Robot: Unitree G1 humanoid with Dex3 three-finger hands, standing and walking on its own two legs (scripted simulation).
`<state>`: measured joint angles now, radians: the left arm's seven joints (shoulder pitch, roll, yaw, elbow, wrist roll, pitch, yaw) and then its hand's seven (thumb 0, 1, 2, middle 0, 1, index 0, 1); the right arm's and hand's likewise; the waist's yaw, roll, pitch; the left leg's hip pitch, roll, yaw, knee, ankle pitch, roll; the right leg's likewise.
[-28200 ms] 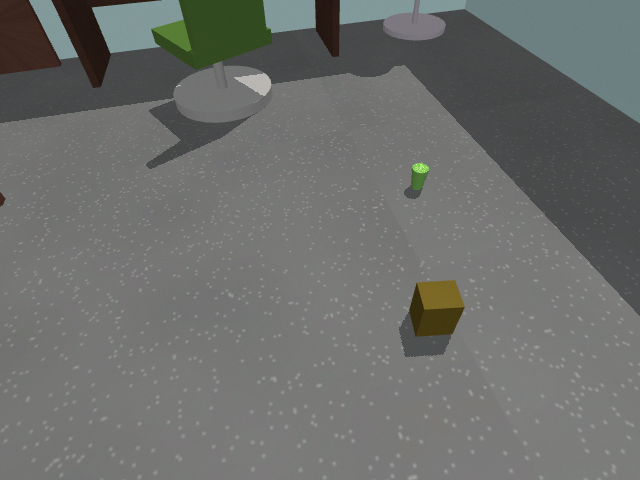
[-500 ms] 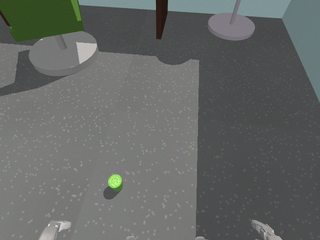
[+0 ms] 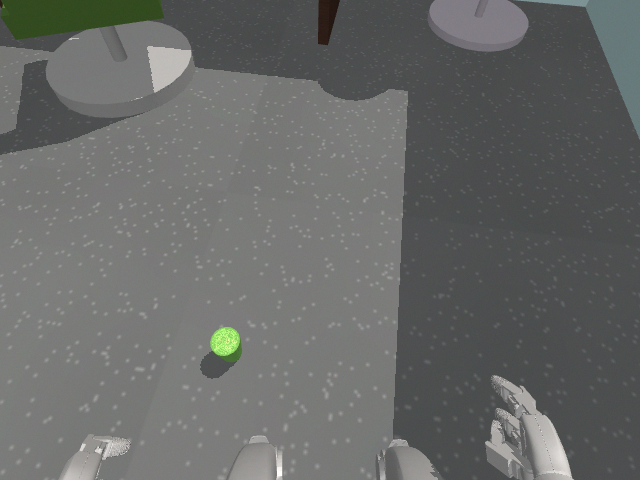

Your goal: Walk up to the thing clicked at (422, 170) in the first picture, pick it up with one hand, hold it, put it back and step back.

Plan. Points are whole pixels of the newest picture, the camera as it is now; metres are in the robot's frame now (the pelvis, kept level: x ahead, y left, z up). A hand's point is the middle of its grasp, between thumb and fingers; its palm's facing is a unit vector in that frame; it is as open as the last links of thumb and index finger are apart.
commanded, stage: rise first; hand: left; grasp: from above
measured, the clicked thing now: (228, 347) +0.47 +0.25 -0.63
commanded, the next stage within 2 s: none
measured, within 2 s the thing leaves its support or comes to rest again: neither
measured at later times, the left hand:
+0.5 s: hand (141, 460) +0.18 +0.29 -0.24, palm faces -0.38 -0.67 -0.64, open 14.0 cm
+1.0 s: hand (174, 386) +0.32 +0.31 -0.40, palm faces -0.49 -0.20 -0.85, open 13.9 cm
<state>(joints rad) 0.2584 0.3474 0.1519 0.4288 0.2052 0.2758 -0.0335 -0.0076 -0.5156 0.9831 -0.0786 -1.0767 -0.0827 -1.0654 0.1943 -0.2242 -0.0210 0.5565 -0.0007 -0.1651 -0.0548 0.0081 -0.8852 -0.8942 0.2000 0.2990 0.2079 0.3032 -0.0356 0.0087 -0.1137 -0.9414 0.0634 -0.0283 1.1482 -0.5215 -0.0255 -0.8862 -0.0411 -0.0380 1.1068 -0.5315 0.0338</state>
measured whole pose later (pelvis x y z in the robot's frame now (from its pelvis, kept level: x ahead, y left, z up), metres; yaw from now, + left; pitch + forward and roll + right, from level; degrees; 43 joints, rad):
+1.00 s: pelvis -0.09 +0.00 -0.27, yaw -4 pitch +33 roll -5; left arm -0.65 0.71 0.19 1.06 0.98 -0.25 0.09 -0.01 -0.52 1.02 -0.08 -1.09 -0.08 -1.07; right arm 0.14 -0.27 -0.03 0.72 -0.05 -0.07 0.07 0.01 -0.90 -0.90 0.20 0.30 0.21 0.30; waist -0.09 0.01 -0.09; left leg -2.08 0.05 -0.12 2.13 -0.63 -0.03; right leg -2.01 -0.02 -0.03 2.09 -0.66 0.04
